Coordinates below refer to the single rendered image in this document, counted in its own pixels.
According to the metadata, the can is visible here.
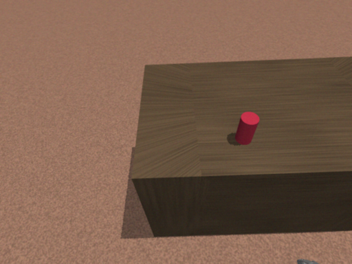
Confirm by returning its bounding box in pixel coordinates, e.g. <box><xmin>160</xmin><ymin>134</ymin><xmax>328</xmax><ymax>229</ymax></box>
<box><xmin>235</xmin><ymin>112</ymin><xmax>260</xmax><ymax>145</ymax></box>

